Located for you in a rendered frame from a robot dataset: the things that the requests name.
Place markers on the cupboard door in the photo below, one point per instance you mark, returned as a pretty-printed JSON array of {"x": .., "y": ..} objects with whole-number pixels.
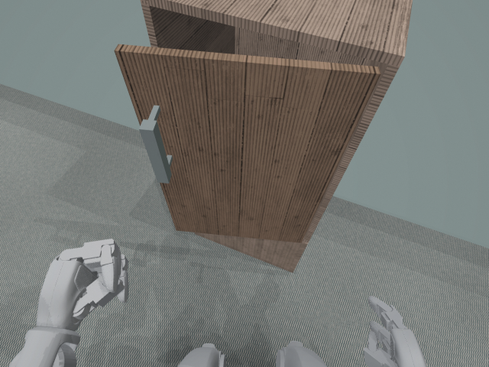
[{"x": 255, "y": 140}]

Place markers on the right robot hand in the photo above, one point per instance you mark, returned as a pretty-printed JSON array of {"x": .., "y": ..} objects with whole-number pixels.
[{"x": 400, "y": 346}]

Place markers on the right robot thigh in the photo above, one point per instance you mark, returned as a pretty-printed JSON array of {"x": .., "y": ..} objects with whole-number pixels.
[{"x": 297, "y": 356}]

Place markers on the left robot forearm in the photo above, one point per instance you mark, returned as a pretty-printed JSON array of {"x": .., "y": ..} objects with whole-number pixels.
[{"x": 48, "y": 347}]

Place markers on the right robot shin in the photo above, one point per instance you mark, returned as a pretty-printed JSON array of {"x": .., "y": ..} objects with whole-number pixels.
[{"x": 295, "y": 343}]

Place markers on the handle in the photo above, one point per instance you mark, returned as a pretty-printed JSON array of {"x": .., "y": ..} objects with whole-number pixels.
[{"x": 153, "y": 143}]

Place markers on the left robot hand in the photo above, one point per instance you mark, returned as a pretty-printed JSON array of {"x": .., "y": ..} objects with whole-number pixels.
[{"x": 74, "y": 271}]

